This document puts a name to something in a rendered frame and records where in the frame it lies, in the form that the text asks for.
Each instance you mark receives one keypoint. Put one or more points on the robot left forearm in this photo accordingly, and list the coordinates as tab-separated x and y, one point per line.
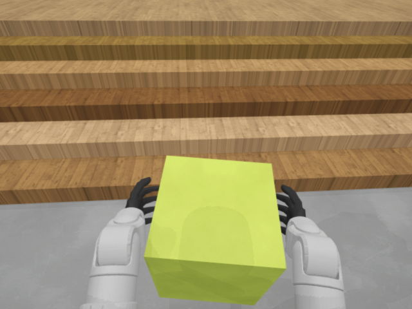
115	264

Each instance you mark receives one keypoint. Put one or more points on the robot left hand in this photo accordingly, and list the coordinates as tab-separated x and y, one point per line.
136	199

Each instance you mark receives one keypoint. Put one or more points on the carton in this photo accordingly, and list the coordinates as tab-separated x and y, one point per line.
215	234

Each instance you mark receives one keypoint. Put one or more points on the robot right forearm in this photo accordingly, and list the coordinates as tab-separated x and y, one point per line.
316	266

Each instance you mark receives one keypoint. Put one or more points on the robot right hand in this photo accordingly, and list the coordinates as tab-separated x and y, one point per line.
294	204

